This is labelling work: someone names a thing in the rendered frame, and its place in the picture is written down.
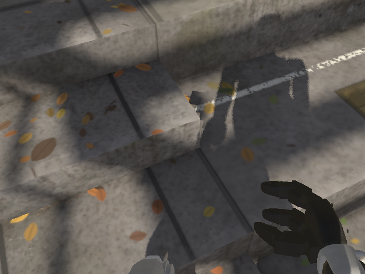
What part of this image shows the robot right hand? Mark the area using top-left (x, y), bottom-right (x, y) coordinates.
top-left (254, 180), bottom-right (348, 264)

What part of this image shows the robot right forearm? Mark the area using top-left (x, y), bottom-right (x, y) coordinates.
top-left (317, 244), bottom-right (365, 274)

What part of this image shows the left robot shin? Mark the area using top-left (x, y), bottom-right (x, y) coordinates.
top-left (145, 255), bottom-right (163, 263)

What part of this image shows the robot left thigh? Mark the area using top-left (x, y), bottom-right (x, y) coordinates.
top-left (129, 259), bottom-right (175, 274)

